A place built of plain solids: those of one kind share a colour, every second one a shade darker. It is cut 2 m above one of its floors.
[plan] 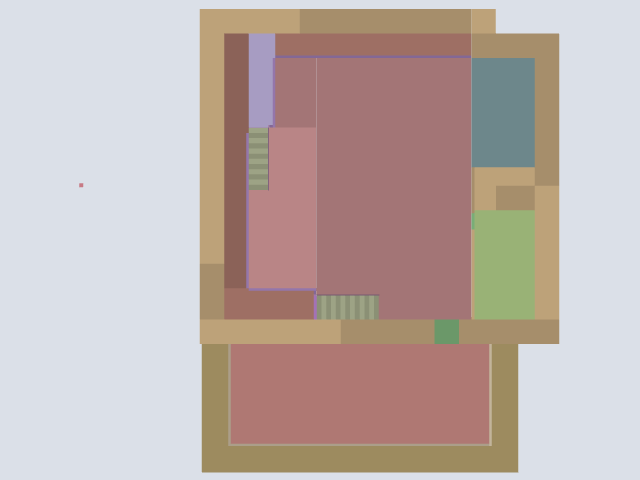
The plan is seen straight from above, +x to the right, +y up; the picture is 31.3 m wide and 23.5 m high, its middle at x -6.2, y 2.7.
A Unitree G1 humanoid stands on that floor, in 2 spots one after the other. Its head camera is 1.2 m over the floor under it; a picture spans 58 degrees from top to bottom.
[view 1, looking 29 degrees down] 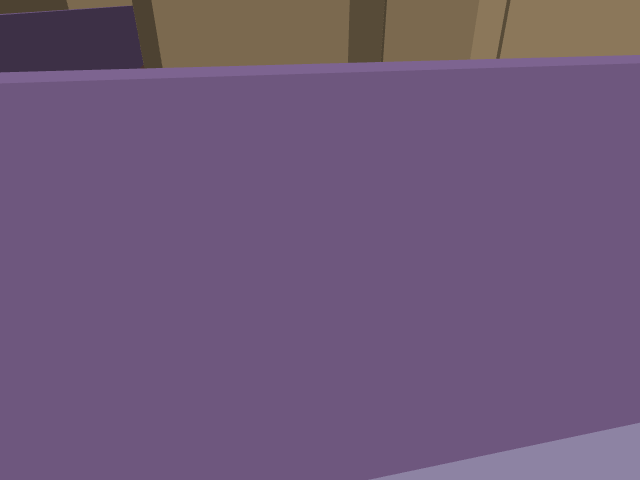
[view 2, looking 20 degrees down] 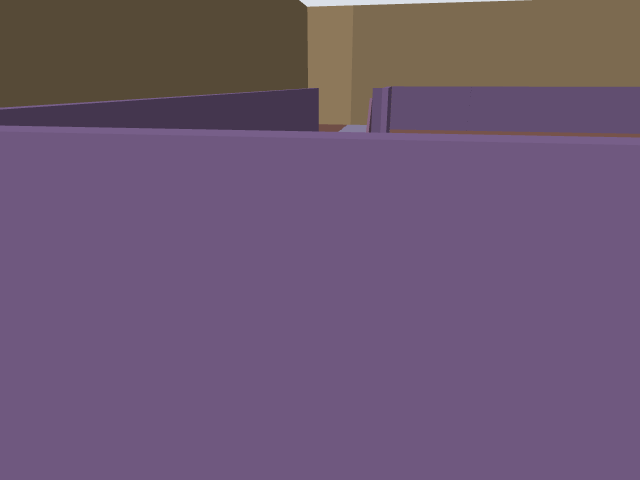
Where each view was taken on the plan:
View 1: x -9.21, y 10.00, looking -12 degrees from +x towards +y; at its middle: rail_metal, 0.82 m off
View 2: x -8.16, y -0.60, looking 100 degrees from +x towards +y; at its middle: rail_metal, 0.88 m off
